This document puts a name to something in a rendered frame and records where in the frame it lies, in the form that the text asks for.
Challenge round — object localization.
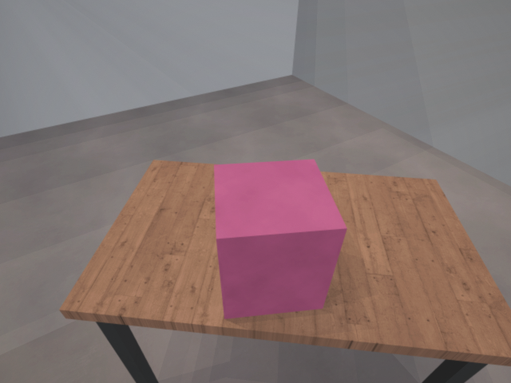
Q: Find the carton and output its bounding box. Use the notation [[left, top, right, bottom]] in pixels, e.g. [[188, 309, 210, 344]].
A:
[[214, 159, 347, 319]]

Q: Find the table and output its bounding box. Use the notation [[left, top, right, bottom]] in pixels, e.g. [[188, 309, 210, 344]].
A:
[[59, 160, 511, 383]]

